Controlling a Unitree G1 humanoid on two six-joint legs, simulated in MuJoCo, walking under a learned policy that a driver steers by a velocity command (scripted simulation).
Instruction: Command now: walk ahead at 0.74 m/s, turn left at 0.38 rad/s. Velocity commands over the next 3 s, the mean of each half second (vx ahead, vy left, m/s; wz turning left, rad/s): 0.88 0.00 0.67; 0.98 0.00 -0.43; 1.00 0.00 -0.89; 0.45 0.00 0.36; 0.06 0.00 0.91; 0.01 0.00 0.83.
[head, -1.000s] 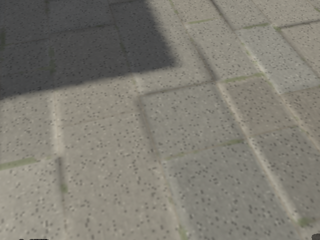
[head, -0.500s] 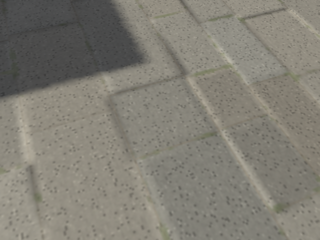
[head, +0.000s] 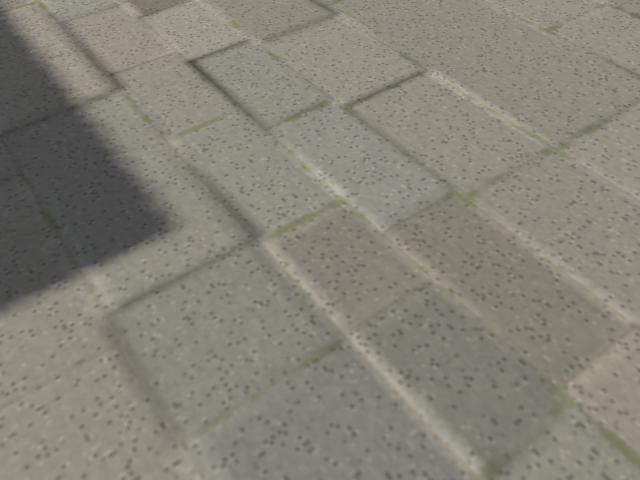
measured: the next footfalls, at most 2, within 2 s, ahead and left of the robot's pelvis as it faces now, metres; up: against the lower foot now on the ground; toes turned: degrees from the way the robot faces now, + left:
left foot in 0.28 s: +0.35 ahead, +0.21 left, +0.00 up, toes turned +17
right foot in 0.76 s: +0.86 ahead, +0.26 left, +0.00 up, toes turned +19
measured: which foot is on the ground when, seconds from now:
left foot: up 0.00-0.26, down 0.28-0.76, up 0.78-1.00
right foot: down 0.00-0.26, up 0.28-0.74, down 0.76-1.00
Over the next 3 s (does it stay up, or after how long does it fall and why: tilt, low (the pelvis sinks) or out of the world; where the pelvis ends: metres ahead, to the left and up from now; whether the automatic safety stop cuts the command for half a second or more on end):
stays up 1.67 0.25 -0.02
